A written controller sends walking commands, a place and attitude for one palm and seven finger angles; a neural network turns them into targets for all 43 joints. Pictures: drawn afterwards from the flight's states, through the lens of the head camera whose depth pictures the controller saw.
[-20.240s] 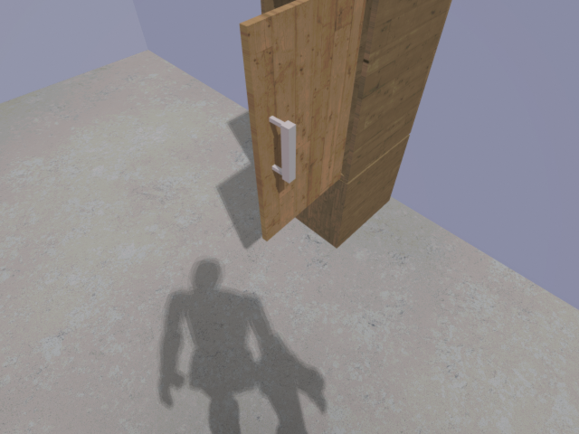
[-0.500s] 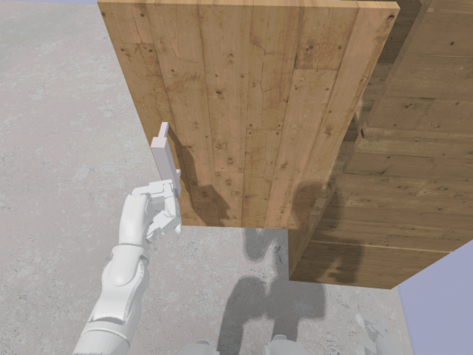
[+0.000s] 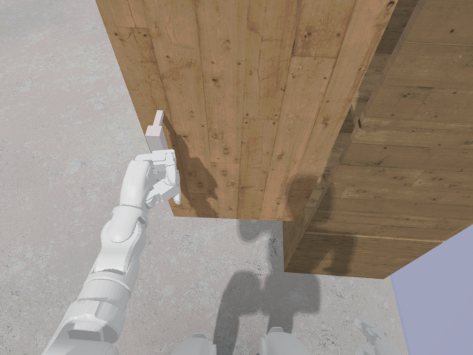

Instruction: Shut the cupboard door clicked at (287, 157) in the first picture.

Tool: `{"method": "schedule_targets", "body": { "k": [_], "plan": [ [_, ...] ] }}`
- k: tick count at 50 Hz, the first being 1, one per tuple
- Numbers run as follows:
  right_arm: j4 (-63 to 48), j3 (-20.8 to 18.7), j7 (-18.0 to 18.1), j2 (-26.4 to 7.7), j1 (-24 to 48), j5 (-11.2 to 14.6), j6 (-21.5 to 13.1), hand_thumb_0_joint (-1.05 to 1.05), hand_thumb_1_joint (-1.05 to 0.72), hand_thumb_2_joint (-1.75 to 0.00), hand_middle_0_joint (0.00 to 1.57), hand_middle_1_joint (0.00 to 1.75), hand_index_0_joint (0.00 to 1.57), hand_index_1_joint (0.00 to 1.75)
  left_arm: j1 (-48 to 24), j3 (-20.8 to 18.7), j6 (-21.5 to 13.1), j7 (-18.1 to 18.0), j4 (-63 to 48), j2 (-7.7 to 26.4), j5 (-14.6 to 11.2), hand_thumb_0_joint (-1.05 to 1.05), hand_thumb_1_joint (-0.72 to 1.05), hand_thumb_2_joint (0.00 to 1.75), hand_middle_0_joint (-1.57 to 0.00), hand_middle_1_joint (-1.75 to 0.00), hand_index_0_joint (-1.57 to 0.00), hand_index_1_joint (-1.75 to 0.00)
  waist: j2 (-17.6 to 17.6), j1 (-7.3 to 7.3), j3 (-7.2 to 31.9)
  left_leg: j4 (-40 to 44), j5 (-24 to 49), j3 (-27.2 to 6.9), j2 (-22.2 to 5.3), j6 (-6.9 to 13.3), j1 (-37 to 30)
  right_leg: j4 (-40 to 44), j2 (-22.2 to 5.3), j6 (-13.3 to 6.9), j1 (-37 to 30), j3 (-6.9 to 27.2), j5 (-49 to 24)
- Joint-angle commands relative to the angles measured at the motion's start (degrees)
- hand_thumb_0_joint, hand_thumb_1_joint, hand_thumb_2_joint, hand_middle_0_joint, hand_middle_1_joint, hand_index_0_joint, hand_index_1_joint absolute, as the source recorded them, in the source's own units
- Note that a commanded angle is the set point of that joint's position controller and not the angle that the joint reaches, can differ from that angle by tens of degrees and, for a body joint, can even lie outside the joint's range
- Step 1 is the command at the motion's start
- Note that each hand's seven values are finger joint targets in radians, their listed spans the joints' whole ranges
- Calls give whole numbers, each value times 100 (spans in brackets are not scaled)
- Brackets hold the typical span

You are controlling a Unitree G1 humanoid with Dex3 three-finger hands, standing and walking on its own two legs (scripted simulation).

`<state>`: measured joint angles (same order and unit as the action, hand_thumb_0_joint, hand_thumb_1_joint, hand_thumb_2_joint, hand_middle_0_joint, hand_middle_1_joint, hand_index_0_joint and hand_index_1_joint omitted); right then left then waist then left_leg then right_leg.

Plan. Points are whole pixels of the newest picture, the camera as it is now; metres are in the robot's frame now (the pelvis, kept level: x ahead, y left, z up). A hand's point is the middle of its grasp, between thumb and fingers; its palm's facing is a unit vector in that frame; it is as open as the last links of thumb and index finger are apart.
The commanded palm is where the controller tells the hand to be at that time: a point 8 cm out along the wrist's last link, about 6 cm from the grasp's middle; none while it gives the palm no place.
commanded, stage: push the door shut along its arc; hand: left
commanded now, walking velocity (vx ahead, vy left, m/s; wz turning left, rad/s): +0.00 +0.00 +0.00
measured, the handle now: (164, 151) +0.46 +0.14 +0.05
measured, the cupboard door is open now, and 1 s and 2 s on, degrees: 92 71 60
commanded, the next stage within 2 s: pull the fist back off the door in 1.50 s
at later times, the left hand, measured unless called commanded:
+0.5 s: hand (185, 157) +0.45 +0.10 +0.05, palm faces -0.24 -0.97 -0.03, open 3.2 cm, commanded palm +0.45 +0.14 +0.06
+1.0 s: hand (217, 131) +0.51 +0.04 +0.05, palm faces -0.40 -0.92 -0.03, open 3.1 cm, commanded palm +0.51 +0.09 +0.06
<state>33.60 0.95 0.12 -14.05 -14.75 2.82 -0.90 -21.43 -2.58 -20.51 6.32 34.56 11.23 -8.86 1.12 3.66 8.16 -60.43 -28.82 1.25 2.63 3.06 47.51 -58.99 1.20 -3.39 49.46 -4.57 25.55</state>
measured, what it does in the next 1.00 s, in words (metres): stands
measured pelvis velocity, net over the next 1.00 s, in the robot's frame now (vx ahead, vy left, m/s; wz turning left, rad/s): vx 0.00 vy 0.02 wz -0.03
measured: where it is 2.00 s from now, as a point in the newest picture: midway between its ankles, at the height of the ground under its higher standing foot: outside the picture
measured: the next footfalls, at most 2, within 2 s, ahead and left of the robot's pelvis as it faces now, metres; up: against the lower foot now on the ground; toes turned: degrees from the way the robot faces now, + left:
none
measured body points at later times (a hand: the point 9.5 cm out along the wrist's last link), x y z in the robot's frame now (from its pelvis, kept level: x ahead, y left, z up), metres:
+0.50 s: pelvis -0.01 +0.01 -0.01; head +0.09 +0.02 +0.43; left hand +0.46 +0.15 +0.06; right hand +0.03 -0.25 -0.13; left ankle +0.00 +0.09 -0.67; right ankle +0.03 -0.08 -0.67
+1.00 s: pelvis +0.00 +0.02 -0.03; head +0.14 +0.02 +0.40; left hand +0.53 +0.09 +0.06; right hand -0.01 -0.25 -0.14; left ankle +0.00 +0.09 -0.67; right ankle +0.03 -0.08 -0.67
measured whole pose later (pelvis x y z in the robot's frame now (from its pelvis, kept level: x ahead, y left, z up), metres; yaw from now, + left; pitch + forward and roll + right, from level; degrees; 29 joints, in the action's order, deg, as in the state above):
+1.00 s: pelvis +0.00 +0.02 -0.03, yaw -2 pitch +25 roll -2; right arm 35.9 1.4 -1.8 -14.9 -21.5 0.3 1.5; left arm -60.1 -8.3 -19.4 15.6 68.1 18.9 -4.3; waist 2.4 12.8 7.9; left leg -67.3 -30.5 1.9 1.9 4.4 61.8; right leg -64.0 1.6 -2.4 63.1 -4.4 25.8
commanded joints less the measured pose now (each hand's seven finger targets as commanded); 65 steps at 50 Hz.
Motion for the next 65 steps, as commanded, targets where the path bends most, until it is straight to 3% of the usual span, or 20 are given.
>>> {"method": "schedule_targets", "body": {
  "k": [1,3,5,8,15,21,24,26,29,35,37,39,40,41,43,53,57,59,60,65],
  "plan": [
    [-574,-330,54,-811,-269,2,-200,0,-90,-90,20,30,20,30,-2562,-212,-415,114,-719,602,-74,0,90,90,-130,-150,-130,-150,-211,281,1898,741,1331,-323,-192,-121,-482,803,-176,202,-1409,621,-1445],
    [-491,-336,64,-865,-383,-9,-177,0,-90,-90,20,30,20,30,-2844,-388,-415,161,-363,818,-52,0,90,90,-130,-150,-130,-150,-212,296,1818,739,1238,-360,-193,-113,-406,793,-158,182,-1311,604,-1306],
    [-458,-342,45,-851,-430,1,-168,0,-90,-90,20,30,20,30,-3103,-195,-440,257,-166,604,-42,0,90,90,-130,-150,-130,-150,-83,350,1920,742,1264,-380,-187,-117,-537,778,-151,169,-1188,585,-1282],
    [-346,-349,46,-925,-585,-13,-142,0,-90,-90,20,30,20,30,-3765,-190,-475,353,177,730,14,0,90,90,-130,-150,-130,-150,-37,492,1952,726,1210,-495,-214,-110,-622,728,-126,152,-883,516,-1115],
    [-230,-382,-25,-1000,-825,-51,-82,0,-90,-90,20,30,20,30,-4524,-34,-597,534,858,542,48,0,90,90,-130,-150,-130,-150,235,611,2179,711,1321,-687,-262,-158,-1123,619,-80,105,-214,368,-927],
    [-163,-380,-39,-1041,-1009,-93,-29,0,-90,-90,20,30,20,30,-5065,-286,-746,606,1188,848,92,0,90,90,-130,-150,-130,-150,169,665,2335,654,1426,-736,-267,-143,-1083,541,-49,102,-183,378,-987],
    [-92,-356,-42,-1058,-1109,-102,5,0,-90,-90,20,30,20,30,-5453,-233,-737,633,1521,841,150,0,90,90,-130,-150,-130,-150,95,853,2118,622,1222,-769,-284,-111,-958,561,-27,123,42,376,-851],
    [-78,-371,-41,-1089,-1173,-118,10,0,-90,-90,20,30,20,30,-5571,-376,-763,665,1566,1044,173,0,90,90,-130,-150,-130,-150,196,829,2243,598,1243,-785,-277,-115,-953,526,-23,106,23,392,-851],
    [-53,-379,-55,-1106,-1269,-135,32,0,-90,-90,20,30,20,30,-5813,-267,-737,786,1577,968,199,0,90,90,-130,-150,-130,-150,375,910,2521,528,1625,-897,-326,-138,-1336,437,-14,97,241,333,-1049],
    [33,-365,-64,-1121,-1389,-165,48,0,-90,-90,20,30,20,30,-6424,15,-559,896,1818,662,173,0,90,90,-130,-150,-130,-150,602,1096,2418,449,1665,-1090,-376,-167,-1515,339,-5,90,817,257,-979],
    [79,-356,-48,-1150,-1469,-192,52,0,-90,-90,20,30,20,30,-6600,-213,-488,850,1997,936,194,0,90,90,-130,-150,-130,-150,382,1158,2434,356,1582,-1007,-337,-110,-1221,353,8,106,670,298,-975],
    [55,-337,-50,-1159,-1505,-208,49,0,-90,-90,20,30,20,30,-6731,-315,-444,856,2029,1051,208,0,90,90,-130,-150,-130,-150,465,1168,2581,294,1755,-1015,-340,-105,-1238,290,16,100,696,290,-1058],
    [56,-339,-43,-1170,-1550,-230,53,0,-90,-90,20,30,20,30,-6721,-635,-449,826,2047,1405,220,0,90,90,-130,-150,-130,-150,537,1055,2721,271,1904,-1015,-338,-131,-1214,230,14,85,574,305,-1127],
    [14,-324,-74,-1132,-1558,-226,63,0,-90,-90,20,30,20,30,-6674,-416,-420,856,2114,1170,246,0,90,90,-130,-150,-130,-150,500,1113,2727,242,1931,-960,-317,-103,-1169,255,25,100,552,312,-1161],
    [10,-345,-96,-1131,-1611,-254,62,0,-90,-90,20,30,20,30,-6871,-411,-458,900,1947,1204,306,0,90,90,-130,-150,-130,-150,753,1098,2926,142,2304,-1009,-342,-120,-1381,131,27,82,659,307,-1337],
    [-163,-287,-124,-1133,-1804,-268,198,0,-90,-90,20,30,20,30,-6704,-1113,-136,1013,2307,2023,394,0,90,90,-130,-150,-130,-150,365,1058,2947,-83,2357,-679,-289,-23,-476,89,98,111,-93,440,-1907],
    [-153,-286,-94,-1113,-1834,-257,182,0,-90,-90,20,30,20,30,-6947,-976,-48,1163,2276,1988,418,0,90,90,-130,-150,-130,-150,269,1172,2931,-133,2079,-581,-271,16,-193,180,105,150,-282,528,-1879],
    [-95,-284,-64,-1136,-1892,-256,165,0,-90,-90,20,30,20,30,-7156,-1002,-24,1245,2260,2093,401,0,90,90,-130,-150,-130,-150,452,1188,3062,-185,2273,-602,-277,2,-378,138,115,131,-215,510,-2022],
    [-90,-290,-62,-1114,-1873,-255,144,0,-90,-90,20,30,20,30,-7252,-785,4,1304,2215,1848,376,0,90,90,-130,-150,-130,-150,454,1274,3089,-206,2265,-602,-270,19,-439,168,119,146,-157,522,-2018],
    [85,-291,-10,-1143,-1914,-267,52,0,-90,-90,20,30,20,30,-7694,-633,96,1460,2226,1785,299,0,90,90,-130,-150,-130,-150,726,1364,3180,-274,2311,-662,-286,1,-758,175,135,119,147,467,-1885]
  ]
}}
